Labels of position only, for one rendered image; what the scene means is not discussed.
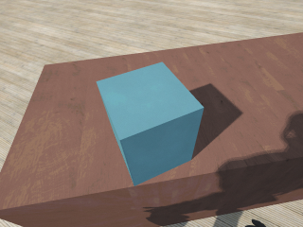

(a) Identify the pedestal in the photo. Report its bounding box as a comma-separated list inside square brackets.
[0, 32, 303, 227]

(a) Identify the carton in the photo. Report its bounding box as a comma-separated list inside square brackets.
[96, 61, 204, 186]

